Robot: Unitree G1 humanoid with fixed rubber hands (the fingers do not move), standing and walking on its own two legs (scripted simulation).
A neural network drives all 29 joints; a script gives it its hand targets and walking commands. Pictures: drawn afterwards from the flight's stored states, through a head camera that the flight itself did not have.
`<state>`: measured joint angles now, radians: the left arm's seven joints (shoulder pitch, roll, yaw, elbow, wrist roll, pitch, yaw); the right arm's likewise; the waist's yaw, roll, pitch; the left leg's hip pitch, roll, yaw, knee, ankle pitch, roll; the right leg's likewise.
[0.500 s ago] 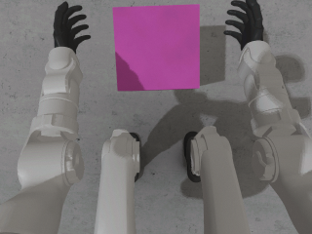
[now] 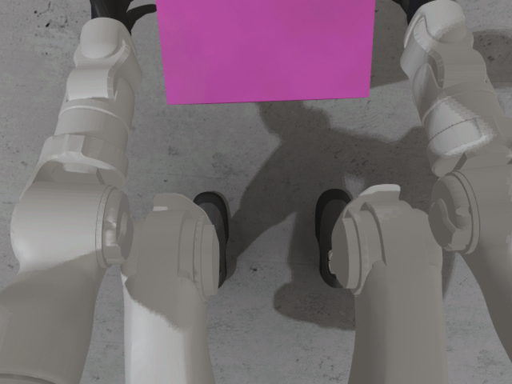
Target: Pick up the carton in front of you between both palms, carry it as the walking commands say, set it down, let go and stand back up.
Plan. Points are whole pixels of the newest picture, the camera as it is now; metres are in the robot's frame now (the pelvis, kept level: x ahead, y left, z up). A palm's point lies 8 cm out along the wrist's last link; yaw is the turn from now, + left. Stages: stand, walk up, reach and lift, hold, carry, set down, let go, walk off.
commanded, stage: reach and lift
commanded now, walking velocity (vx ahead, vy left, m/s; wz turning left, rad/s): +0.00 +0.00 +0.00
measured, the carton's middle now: (262, 23) +0.52 +0.01 -0.24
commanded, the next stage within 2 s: none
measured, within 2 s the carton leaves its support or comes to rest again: leaves its support in 0.70 s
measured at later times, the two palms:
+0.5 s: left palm (129, 13) +0.52 +0.16 -0.18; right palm out of the picture +0.53 -0.14 -0.18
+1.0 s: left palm out of the picture +0.50 +0.16 -0.04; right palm out of the picture +0.51 -0.14 -0.03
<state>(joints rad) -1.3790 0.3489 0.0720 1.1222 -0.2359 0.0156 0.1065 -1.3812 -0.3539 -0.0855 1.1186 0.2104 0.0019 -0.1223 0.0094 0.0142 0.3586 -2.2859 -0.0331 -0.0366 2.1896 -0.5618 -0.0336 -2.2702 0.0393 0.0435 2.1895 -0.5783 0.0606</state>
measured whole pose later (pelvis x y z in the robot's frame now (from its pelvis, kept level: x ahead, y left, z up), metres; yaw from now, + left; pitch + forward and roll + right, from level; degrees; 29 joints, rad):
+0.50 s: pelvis +0.00 +0.00 +0.01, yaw +0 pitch +39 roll -1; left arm -1.44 0.29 0.08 1.18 -0.21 0.00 0.13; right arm -1.44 -0.27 -0.05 1.16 0.24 0.00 -0.18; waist 0.02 -0.01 0.32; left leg -2.29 -0.03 -0.05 2.15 -0.54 -0.04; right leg -2.29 0.05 0.04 2.15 -0.55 0.05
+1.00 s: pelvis -0.01 -0.01 +0.04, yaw +1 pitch +40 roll +0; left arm -1.13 0.13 0.35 0.83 0.05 0.28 0.10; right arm -1.17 -0.07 -0.37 0.84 -0.06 0.28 -0.13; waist 0.01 -0.01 -0.04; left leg -2.21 -0.09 -0.08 2.04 -0.53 -0.08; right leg -2.21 0.10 0.07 2.05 -0.55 0.07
